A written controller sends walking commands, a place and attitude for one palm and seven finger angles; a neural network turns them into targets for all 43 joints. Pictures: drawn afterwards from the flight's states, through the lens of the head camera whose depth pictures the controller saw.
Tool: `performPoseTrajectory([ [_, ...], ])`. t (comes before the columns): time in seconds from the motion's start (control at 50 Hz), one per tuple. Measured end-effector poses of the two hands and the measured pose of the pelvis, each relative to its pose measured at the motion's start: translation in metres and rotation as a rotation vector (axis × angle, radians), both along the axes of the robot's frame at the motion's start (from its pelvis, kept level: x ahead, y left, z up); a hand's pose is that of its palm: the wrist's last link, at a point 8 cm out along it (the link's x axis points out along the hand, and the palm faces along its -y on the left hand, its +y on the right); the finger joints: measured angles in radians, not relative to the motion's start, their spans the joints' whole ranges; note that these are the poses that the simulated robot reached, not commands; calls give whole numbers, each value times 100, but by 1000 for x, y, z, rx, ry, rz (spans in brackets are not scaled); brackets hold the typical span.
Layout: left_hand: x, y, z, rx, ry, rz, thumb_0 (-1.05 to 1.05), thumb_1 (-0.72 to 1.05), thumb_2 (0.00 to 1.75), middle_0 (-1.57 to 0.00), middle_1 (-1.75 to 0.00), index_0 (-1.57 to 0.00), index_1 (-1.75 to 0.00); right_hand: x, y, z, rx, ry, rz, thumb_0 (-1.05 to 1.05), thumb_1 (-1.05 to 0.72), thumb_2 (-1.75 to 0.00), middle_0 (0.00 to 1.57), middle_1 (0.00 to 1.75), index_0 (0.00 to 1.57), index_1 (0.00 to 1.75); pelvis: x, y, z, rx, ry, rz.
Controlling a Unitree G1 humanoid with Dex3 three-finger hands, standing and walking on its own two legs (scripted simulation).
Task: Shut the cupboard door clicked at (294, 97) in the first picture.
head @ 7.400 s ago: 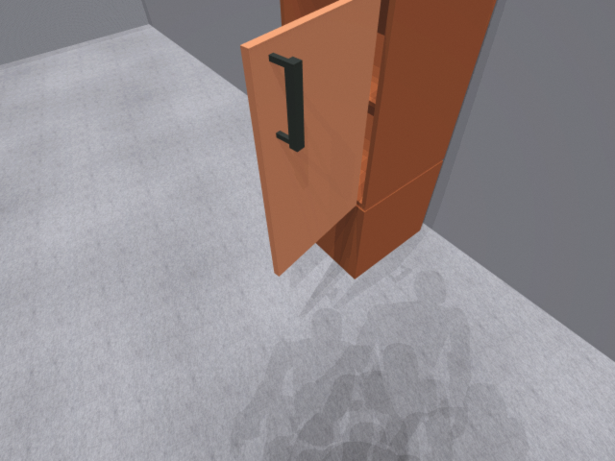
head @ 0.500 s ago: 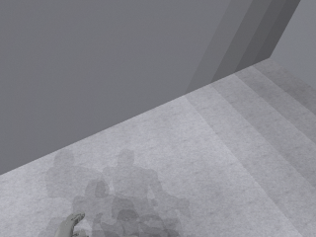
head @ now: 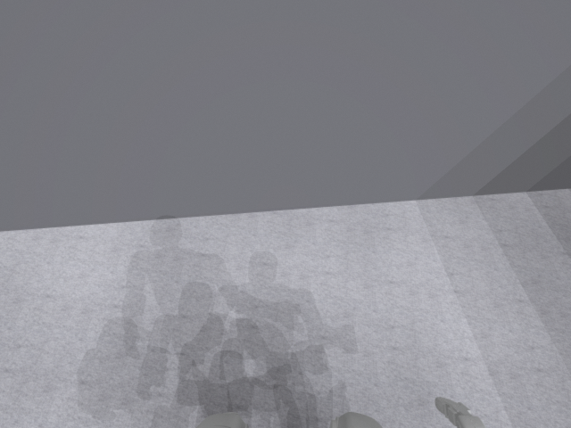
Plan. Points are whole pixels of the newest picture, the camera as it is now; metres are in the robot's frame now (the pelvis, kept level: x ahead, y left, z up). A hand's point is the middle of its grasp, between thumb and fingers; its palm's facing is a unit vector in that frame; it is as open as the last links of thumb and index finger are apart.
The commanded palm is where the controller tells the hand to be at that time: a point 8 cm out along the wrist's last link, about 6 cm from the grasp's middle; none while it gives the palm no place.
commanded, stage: walk to a spot facing it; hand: left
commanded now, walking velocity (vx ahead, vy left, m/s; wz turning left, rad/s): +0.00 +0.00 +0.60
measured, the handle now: out of the picture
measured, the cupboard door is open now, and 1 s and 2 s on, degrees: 100 100 100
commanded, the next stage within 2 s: none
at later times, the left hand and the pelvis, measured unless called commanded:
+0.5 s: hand out of the picture +0.08 +0.15 -0.13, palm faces +0.28 -0.93 -0.26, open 7.4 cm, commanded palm none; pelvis +0.03 -0.05 +0.01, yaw +17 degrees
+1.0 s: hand out of the picture +0.01 +0.21 -0.14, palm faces +0.58 -0.78 -0.24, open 7.4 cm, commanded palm none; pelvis +0.06 -0.01 +0.02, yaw +34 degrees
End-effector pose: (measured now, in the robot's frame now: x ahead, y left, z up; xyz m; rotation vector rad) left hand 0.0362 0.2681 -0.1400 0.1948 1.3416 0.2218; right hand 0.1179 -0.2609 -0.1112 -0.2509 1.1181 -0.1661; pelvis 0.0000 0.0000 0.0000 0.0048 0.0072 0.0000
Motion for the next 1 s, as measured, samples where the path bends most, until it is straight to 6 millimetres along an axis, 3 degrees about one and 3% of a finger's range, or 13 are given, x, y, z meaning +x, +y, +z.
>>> performPoseTrajectory([
  [0.16,24,0,23,6,-104,42,1,91,90,-20,-30,-20,-30,2,11,3,20,61,56,1,-90,-90,20,30,20,30,8,-3,15,-17,18,73],
  [0.28,46,-24,31,15,-172,65,1,91,90,-20,-30,-20,-30,-5,0,-12,57,137,72,1,-90,-90,20,30,20,30,15,-23,13,-12,27,145],
  [0.36,50,-45,33,41,-218,89,1,91,90,-20,-30,-20,-30,-1,-16,-31,82,178,85,1,-90,-90,20,30,20,30,22,-41,4,2,28,195],
  [0.48,25,-71,39,29,-181,175,1,91,90,-20,-30,-20,-30,23,-26,-27,80,216,151,1,-91,-90,20,30,20,30,30,-52,14,25,8,289],
  [0.58,-6,-77,36,22,-148,283,1,92,90,-20,-30,-21,-30,57,-16,-19,64,214,251,1,-91,-90,20,30,20,30,37,-55,17,41,6,369],
  [0.66,-41,-70,27,20,-107,369,0,92,90,-20,-30,-21,-30,95,8,-15,47,177,354,1,-91,-90,20,30,20,30,40,-48,14,39,3,430],
  [0.74,-81,-59,9,7,-52,454,1,91,90,-20,-30,-21,-30,136,45,-12,27,81,457,1,-91,-90,20,30,20,30,41,-33,2,26,2,480],
  [0.8,-102,-47,-2,3,-6,501,1,91,90,-20,-30,-21,-30,155,67,-8,18,-2,513,1,-91,-90,20,30,20,30,39,-24,-6,19,-7,508],
  [0.88,-100,-35,7,7,-29,542,1,91,90,-20,-30,-20,-30,157,80,3,6,-16,553,1,-91,-90,20,30,20,30,44,-18,3,4,-10,543],
  [1.0,-65,-26,27,17,-139,560,1,91,90,-20,-30,-20,-30,148,81,3,17,71,580,1,-90,-90,20,30,20,30,62,-14,16,-13,-2,602],
])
